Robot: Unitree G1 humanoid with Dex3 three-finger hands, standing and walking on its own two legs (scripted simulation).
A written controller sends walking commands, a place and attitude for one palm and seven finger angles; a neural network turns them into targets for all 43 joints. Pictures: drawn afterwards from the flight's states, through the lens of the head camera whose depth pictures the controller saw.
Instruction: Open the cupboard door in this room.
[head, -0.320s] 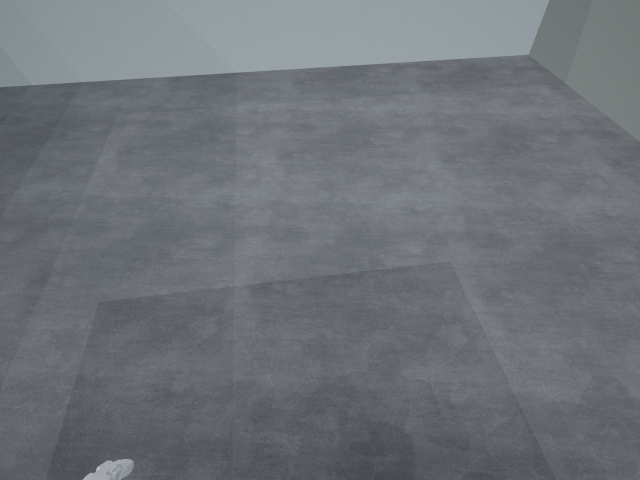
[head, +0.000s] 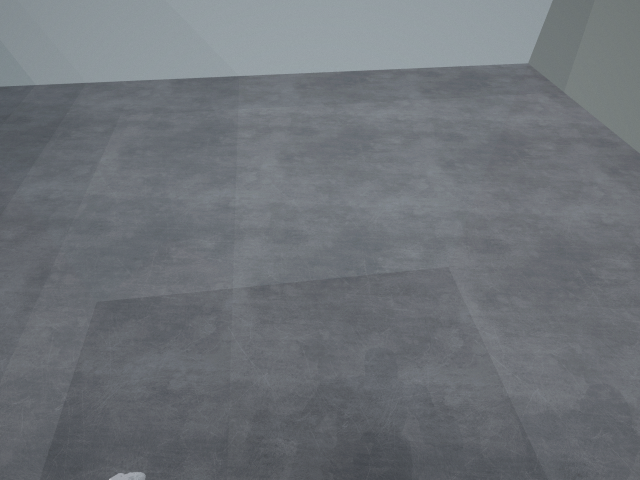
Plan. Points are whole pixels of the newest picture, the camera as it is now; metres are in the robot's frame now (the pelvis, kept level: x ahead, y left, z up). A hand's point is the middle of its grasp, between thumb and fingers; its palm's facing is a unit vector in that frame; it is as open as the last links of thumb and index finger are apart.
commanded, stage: stand and wait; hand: left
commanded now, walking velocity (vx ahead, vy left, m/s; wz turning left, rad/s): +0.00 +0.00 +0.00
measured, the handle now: out of the picture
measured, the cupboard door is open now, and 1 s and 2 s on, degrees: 0 0 0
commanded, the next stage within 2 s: turn or walk to find it in 0.58 s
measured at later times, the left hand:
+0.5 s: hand out of the picture +0.06 +0.25 -0.15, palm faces -0.03 -0.94 -0.35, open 7.4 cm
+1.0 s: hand out of the picture +0.03 +0.23 -0.19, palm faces +0.06 -0.97 -0.24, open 7.4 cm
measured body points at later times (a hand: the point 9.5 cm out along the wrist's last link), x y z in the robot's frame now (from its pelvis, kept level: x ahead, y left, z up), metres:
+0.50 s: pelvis -0.02 +0.00 +0.00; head -0.02 -0.01 +0.45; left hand +0.06 +0.30 -0.12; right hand +0.05 -0.30 -0.13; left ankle +0.00 +0.13 -0.74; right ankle +0.00 -0.12 -0.74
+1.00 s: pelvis -0.02 +0.02 -0.01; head +0.00 +0.04 +0.44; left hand +0.02 +0.28 -0.17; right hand +0.04 -0.24 -0.15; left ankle +0.00 +0.13 -0.74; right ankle -0.01 -0.12 -0.73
